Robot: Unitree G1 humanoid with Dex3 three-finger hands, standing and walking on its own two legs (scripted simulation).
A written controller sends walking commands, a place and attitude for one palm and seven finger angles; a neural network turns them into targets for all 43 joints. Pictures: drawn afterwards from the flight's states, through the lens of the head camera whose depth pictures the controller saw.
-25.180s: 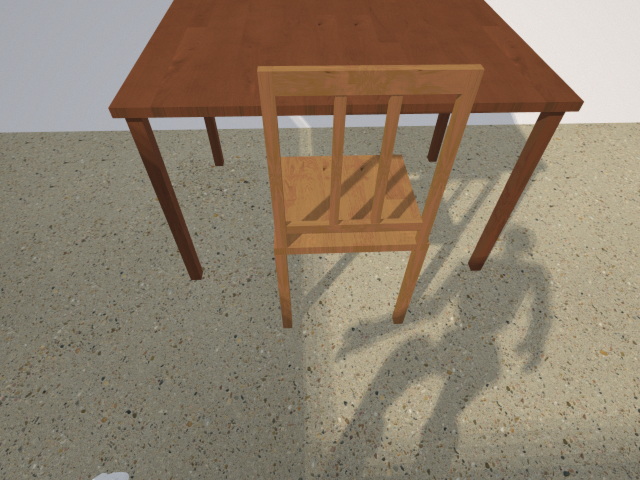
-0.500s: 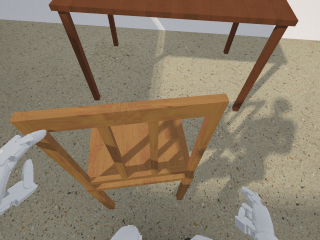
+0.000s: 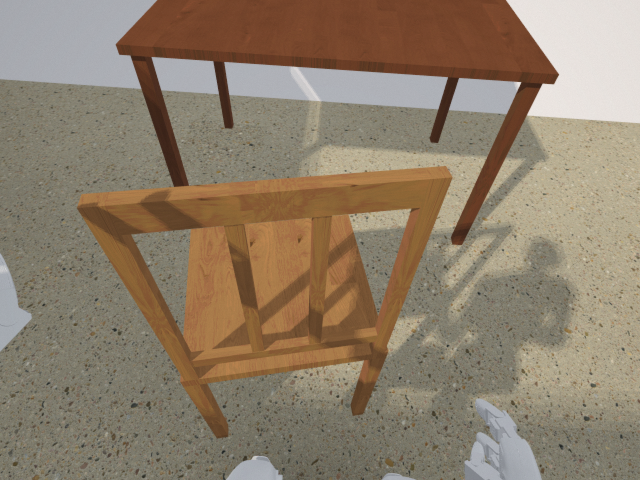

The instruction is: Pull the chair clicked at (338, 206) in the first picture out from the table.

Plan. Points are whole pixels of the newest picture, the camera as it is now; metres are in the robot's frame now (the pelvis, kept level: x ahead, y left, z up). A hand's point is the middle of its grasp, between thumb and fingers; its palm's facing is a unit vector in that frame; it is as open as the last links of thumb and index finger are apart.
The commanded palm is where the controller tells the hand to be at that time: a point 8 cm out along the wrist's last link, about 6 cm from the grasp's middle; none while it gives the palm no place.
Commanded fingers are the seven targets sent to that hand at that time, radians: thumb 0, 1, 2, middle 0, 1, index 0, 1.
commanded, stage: step back with the hand held close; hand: left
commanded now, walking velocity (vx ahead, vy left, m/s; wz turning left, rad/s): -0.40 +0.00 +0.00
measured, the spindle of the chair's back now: (248, 297) +0.38 +0.13 -0.04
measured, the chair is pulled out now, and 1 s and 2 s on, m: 0.53 0.53 0.53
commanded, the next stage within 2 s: stop stepping back and stand still in 0.42 s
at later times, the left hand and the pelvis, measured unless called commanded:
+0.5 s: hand out of the picture +0.15 +0.24 +0.21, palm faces +0.40 -0.74 -0.54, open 7.4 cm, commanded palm +0.09 +0.29 +0.20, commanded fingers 0.00 0.90 0.90 -0.20 -0.30 -0.20 -0.30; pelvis -0.05 -0.01 +0.01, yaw +0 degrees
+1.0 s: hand out of the picture +0.10 +0.25 +0.20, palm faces +0.42 -0.76 -0.50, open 7.4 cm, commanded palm +0.05 +0.28 +0.20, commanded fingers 0.00 0.90 0.90 -0.20 -0.30 -0.20 -0.30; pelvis -0.09 -0.02 +0.02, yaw +0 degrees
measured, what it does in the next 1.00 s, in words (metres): steps on the spot: right foot, then left foot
